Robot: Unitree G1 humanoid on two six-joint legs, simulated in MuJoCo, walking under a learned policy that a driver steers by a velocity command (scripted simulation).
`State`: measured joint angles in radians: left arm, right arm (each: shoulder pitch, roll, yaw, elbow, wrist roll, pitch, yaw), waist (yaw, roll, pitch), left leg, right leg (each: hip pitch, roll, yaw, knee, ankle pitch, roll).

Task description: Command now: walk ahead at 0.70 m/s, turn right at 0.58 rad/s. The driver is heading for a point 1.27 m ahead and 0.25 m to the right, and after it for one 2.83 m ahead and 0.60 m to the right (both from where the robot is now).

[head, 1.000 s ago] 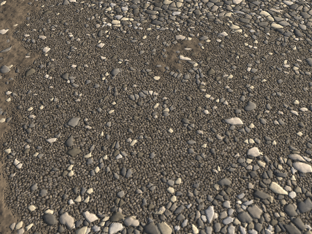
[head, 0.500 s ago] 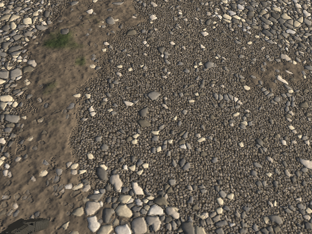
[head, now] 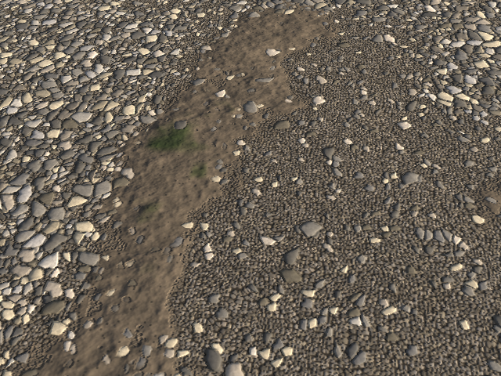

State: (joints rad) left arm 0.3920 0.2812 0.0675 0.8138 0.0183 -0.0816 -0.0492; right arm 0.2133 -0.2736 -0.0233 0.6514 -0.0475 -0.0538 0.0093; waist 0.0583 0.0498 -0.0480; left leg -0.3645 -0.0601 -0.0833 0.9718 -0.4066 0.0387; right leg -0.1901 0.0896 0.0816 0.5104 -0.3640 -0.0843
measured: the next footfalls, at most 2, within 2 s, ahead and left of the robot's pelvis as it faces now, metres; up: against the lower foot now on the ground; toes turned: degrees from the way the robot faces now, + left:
left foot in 0.28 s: +0.37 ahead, +0.09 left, +0.00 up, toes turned -18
right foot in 0.72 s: +0.64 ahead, -0.32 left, +0.00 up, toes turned -35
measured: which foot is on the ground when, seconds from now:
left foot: up 0.00-0.26, down 0.28-0.70, up 0.72-1.00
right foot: down 0.00-0.28, up 0.30-0.70, down 0.72-1.00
